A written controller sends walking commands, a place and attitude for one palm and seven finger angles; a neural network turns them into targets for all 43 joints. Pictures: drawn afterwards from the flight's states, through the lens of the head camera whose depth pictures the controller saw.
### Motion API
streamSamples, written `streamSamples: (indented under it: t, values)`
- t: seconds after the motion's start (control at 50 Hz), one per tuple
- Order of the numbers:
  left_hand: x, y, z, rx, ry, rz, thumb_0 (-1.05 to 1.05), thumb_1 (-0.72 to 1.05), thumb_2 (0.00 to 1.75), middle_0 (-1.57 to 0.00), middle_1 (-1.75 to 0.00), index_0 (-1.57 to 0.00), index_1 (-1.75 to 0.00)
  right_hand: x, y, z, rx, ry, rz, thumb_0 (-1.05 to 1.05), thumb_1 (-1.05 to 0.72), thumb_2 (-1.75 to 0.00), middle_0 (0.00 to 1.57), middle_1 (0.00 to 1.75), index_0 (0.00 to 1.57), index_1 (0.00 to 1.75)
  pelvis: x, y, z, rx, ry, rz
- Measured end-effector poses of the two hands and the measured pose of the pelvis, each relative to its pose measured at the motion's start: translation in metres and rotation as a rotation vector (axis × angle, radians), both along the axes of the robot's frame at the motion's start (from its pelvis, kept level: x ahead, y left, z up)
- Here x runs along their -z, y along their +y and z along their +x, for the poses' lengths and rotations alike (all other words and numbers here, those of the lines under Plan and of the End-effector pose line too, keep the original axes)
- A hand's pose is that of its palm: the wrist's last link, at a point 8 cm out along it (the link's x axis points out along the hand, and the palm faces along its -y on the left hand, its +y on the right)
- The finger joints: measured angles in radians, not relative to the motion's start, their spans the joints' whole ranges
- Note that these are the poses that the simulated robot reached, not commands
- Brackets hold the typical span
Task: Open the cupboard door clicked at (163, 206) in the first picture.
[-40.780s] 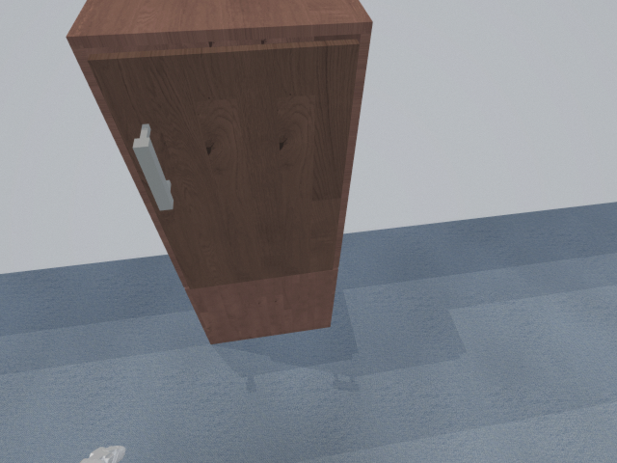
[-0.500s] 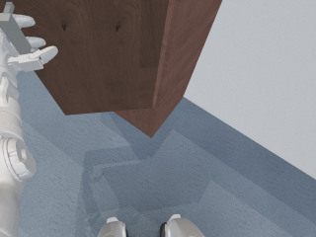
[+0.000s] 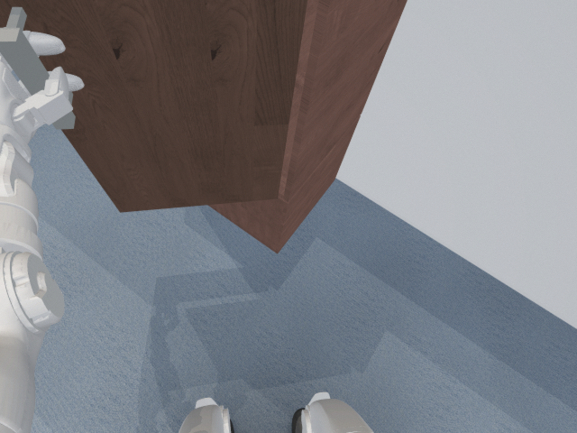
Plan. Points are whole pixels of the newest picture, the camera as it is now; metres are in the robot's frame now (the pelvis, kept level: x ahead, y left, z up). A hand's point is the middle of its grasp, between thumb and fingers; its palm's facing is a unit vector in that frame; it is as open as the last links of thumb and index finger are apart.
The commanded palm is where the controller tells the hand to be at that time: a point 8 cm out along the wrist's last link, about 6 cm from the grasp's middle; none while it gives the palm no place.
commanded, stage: pull the door open along its arc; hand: left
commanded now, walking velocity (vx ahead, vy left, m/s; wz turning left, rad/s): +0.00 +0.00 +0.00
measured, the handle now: (43, 73) +0.57 +0.26 +0.11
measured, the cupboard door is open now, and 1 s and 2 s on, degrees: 44 55 91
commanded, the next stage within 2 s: open thumb and fingers to let go in 1.68 s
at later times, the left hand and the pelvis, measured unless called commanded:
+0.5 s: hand (67, 132) +0.47 +0.22 +0.11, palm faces +0.09 -1.00 +0.01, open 5.5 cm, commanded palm +0.45 +0.26 +0.10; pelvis +0.00 +0.00 +0.01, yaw +1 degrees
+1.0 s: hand (68, 139) +0.46 +0.22 +0.11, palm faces +0.08 -1.00 +0.00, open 5.6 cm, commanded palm +0.41 +0.26 +0.10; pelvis -0.01 -0.01 +0.01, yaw +0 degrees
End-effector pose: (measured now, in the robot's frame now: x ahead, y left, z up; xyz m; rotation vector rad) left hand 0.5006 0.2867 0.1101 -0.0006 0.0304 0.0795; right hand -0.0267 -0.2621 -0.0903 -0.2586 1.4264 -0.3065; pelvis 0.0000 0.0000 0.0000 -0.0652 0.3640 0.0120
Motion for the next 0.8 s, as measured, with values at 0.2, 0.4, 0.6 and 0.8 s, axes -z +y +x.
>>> streamSamples:
  t: [0.2, 0.4, 0.6, 0.8]
  values:
    - [0.001, -0.004, -0.023, 0.007, -0.025, -0.001, 0.01, 0.76, 0.8, -0.37, -1.34, -0.38, -1.35, -0.002, 0.001, 0.011, 0.023, -0.04, 0.028, 0.0, -0.9, -0.89, 0.2, 0.3, 0.2, 0.3, -0.006, 0.0, 0.008, 0.023, -0.027, 0.011]
    - [0.001, -0.015, -0.056, 0.002, -0.023, -0.008, 0.01, 0.73, 0.8, -0.37, -1.35, -0.39, -1.35, 0.002, 0.0, 0.063, -0.052, -0.179, 0.045, 0.0, -0.9, -0.89, 0.2, 0.3, 0.2, 0.3, -0.01, -0.002, 0.006, -0.004, -0.087, 0.02]
    - [0.001, -0.016, -0.055, -0.008, -0.021, -0.004, 0.01, 0.73, 0.83, -0.37, -1.35, -0.39, -1.35, 0.006, -0.008, 0.07, -0.094, -0.226, 0.023, 0.0, -0.9, -0.89, 0.2, 0.3, 0.2, 0.3, -0.004, -0.006, -0.009, -0.012, -0.081, 0.022]
    - [0.001, -0.014, -0.052, -0.003, -0.022, -0.001, 0.01, 0.73, 0.84, -0.37, -1.35, -0.39, -1.35, 0.008, -0.013, 0.019, -0.043, -0.116, 0.01, 0.0, -0.9, -0.89, 0.2, 0.3, 0.2, 0.3, -0.001, -0.009, -0.016, -0.009, -0.068, 0.02]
